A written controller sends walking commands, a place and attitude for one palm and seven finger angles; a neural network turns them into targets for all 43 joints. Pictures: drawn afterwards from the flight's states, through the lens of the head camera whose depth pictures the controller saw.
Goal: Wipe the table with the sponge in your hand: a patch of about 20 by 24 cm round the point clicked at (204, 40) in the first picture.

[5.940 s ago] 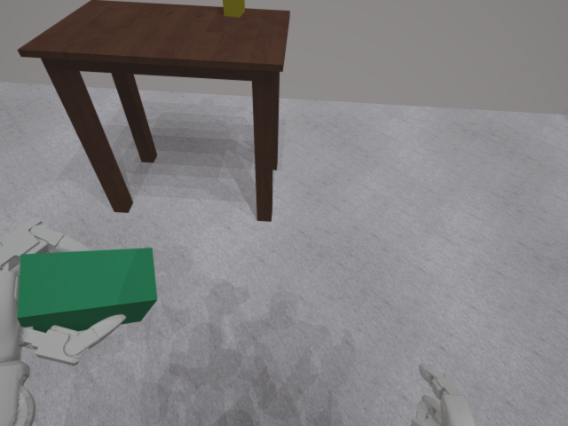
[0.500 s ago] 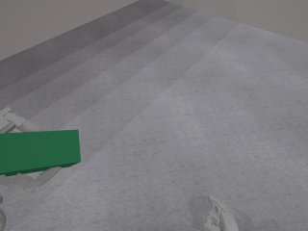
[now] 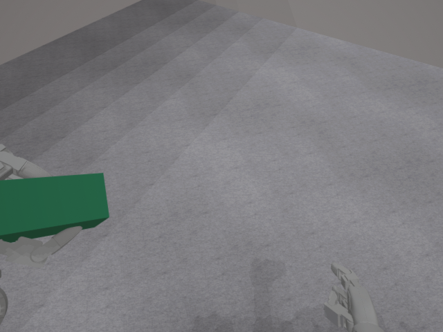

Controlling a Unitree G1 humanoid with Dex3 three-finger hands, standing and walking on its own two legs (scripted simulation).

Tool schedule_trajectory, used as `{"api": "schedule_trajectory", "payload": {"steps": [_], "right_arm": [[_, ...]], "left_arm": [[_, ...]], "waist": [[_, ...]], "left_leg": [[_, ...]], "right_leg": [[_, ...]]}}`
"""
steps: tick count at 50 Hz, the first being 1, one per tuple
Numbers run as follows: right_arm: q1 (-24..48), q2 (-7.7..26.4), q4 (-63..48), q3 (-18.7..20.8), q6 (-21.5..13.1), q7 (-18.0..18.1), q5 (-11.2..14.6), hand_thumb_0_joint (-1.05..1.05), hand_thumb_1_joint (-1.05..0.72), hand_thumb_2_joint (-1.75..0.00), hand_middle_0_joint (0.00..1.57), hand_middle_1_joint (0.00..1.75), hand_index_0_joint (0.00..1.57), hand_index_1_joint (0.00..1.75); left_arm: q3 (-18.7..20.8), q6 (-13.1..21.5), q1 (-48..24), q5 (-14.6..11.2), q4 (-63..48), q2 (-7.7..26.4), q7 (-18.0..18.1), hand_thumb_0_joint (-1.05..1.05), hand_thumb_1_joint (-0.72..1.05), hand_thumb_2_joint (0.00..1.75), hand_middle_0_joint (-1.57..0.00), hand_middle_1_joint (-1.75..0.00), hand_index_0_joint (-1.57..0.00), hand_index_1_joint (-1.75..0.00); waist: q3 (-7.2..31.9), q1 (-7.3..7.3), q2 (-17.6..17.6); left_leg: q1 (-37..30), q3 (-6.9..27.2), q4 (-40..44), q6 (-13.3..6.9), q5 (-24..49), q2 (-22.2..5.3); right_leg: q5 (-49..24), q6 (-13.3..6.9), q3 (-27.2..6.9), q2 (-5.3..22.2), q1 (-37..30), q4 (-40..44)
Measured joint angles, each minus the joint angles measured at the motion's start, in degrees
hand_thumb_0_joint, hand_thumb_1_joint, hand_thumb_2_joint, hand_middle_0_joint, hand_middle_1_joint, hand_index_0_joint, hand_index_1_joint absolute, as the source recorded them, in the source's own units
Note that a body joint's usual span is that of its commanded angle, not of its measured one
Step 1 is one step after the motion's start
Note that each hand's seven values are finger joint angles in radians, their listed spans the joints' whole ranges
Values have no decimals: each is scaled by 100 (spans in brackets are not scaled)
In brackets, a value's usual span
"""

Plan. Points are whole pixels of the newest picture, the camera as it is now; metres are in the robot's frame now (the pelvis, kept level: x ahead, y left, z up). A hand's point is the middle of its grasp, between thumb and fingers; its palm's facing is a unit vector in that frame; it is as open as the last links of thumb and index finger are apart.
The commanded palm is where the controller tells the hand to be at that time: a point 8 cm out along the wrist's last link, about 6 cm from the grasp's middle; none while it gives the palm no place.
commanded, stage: turn to face it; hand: left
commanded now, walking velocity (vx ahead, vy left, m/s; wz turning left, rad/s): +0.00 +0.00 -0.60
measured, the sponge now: (66, 206) +0.23 +0.23 +0.17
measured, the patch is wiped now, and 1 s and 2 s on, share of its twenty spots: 0.00 0.00 0.00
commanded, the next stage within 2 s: none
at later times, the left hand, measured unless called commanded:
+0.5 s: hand (183, 191) +0.26 +0.08 +0.18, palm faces +0.08 -0.81 -0.58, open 9.6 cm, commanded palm +0.21 +0.15 +0.19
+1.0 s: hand (215, 213) +0.23 +0.04 +0.18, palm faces -0.06 -0.90 -0.43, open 9.6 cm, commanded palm +0.21 +0.09 +0.19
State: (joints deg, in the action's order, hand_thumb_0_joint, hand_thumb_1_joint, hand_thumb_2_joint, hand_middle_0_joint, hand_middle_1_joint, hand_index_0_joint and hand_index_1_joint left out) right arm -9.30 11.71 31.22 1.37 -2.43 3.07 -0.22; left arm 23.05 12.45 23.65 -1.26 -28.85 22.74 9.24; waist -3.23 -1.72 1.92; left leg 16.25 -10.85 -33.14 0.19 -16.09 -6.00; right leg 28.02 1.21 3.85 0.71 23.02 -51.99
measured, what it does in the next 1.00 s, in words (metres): steps on the spot, turning right: right foot, then left foot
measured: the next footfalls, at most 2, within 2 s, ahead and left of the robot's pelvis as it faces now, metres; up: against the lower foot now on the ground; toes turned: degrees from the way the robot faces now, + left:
right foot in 0.24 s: +0.05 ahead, -0.14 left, +0.00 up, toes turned -18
left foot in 0.80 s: +0.01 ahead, +0.08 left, +0.00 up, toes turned -23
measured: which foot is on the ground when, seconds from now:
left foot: down 0.00-0.24, up 0.26-0.78, down 0.80-1.00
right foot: up 0.00-0.22, down 0.24-0.82, up 0.84-1.00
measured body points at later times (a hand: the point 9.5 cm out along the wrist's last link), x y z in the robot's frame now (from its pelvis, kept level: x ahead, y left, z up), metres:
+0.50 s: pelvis -0.02 -0.07 +0.00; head +0.03 -0.12 +0.45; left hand +0.25 +0.13 +0.21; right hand +0.07 -0.36 -0.11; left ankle +0.00 +0.08 -0.64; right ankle +0.01 -0.13 -0.73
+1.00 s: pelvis -0.08 -0.05 +0.00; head -0.06 -0.07 +0.45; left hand +0.23 +0.09 +0.21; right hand -0.03 -0.31 -0.09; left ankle -0.02 +0.10 -0.73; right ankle -0.11 -0.15 -0.69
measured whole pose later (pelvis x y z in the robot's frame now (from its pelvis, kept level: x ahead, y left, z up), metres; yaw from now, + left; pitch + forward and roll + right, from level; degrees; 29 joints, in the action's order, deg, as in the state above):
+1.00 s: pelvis -0.08 -0.05 +0.00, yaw -35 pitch -1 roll +0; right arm -11.8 8.5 29.2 -1.9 0.3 -0.6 0.9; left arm 20.7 9.2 24.2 -1.2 -29.8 20.2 7.9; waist -4.3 -4.6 -1.7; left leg 9.7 -9.5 -30.8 4.2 -19.1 -8.9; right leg 23.5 3.6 4.2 0.1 27.1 -52.4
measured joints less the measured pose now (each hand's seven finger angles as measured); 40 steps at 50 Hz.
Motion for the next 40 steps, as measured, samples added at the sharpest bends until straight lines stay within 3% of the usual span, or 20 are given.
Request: {"api": "schedule_trajectory", "payload": {"steps": [4,11,12,13,15,17,21,24,28,36,40], "right_arm": [[-49,-264,-121,-224,-74,-244,17,1,-91,-89,20,30,20,30],[-220,-481,-259,-413,-152,-413,47,1,-90,-89,20,30,20,30],[-249,-450,-269,-401,-147,-422,64,1,-90,-89,20,30,20,30],[-215,-367,-233,-366,-122,-418,83,1,-90,-89,21,30,20,30],[-57,-194,-58,-294,-1,-385,106,1,-90,-89,21,30,20,30],[117,-42,82,-209,154,-346,105,1,-91,-89,20,30,20,30],[277,180,176,-12,401,-260,79,1,-91,-89,20,30,20,30],[270,287,165,111,508,-214,75,1,-91,-89,20,30,20,30],[191,371,118,172,572,-197,79,1,-91,-89,20,30,19,30],[68,301,-77,23,643,-234,70,1,-91,-89,20,30,19,30],[45,211,-231,-80,649,-282,53,1,-91,-89,20,30,19,30]], "left_arm": [[-165,-131,26,26,-121,-134,-73,-1,-46,100,-81,-134,-80,-134],[-115,-154,266,-28,-396,140,-173,-1,-46,100,-81,-134,-80,-134],[-77,-159,264,-25,-402,204,-178,-1,-46,100,-81,-134,-80,-134],[-79,-154,215,-6,-387,191,-184,-1,-46,100,-81,-134,-80,-134],[-65,-166,216,-55,-390,131,-182,-1,-46,101,-81,-134,-80,-134],[2,-210,372,-126,-473,85,-157,-1,-46,101,-81,-134,-80,-134],[119,-183,738,-187,-589,100,-105,-1,-46,101,-81,-134,-80,-134],[171,-159,822,-218,-533,168,-88,-1,-46,101,-81,-134,-80,-134],[138,-198,737,-242,-385,160,-57,-1,-46,101,-81,-134,-80,-134],[-203,-312,429,-177,-391,-76,-29,-1,-46,101,-81,-134,-80,-134],[-264,-276,301,-126,-473,-81,-96,-1,-46,101,-81,-134,-80,-134]], "waist": [[-123,-26,-187],[-428,-2,-402],[-471,22,-452],[-571,63,-591],[-689,118,-620],[-775,181,-527],[-757,304,-413],[-600,321,-351],[-317,239,-250],[156,-8,59],[295,-60,93]], "left_leg": [[-184,-223,144,119,24,-330],[-199,-589,-145,453,-119,-815],[-117,-572,-370,511,-218,-906],[31,-411,-741,479,-304,-1022],[526,227,-1947,492,-1111,-734],[946,642,-3071,535,-1314,-321],[1381,861,-3876,604,-1012,99],[1455,893,-3673,605,-772,223],[1248,928,-2927,551,-720,307],[344,960,-1044,368,-1067,499],[-326,806,372,175,-774,449]], "right_leg": [[-400,143,200,115,166,-90],[-966,202,494,122,-331,1434],[-1266,83,534,72,-460,1680],[-1272,-159,590,-38,-466,1634],[-1086,-504,508,-90,-309,1406],[-1077,-630,329,-109,-242,1408],[-1377,-680,67,-234,-294,1777],[-1589,-725,-80,-337,-317,2052],[-1814,-771,-297,-462,-289,2296],[-2215,-760,-741,-644,-73,2552],[-2374,-662,-881,-799,175,2501]]}}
